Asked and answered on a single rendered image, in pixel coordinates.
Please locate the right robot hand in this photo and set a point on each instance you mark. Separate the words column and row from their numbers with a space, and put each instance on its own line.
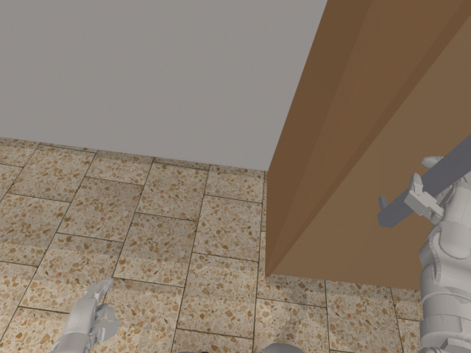
column 455, row 200

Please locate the wardrobe door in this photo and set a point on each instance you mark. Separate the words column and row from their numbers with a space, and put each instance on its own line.
column 344, row 242

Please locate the left robot hand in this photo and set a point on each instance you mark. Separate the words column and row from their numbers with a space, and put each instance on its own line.
column 85, row 315

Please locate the handle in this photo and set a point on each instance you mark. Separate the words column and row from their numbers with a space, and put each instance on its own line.
column 448, row 170

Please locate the left robot forearm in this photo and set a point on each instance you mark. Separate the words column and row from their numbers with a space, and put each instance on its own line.
column 75, row 342

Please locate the right robot forearm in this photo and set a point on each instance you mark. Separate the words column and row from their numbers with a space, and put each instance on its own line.
column 445, row 284

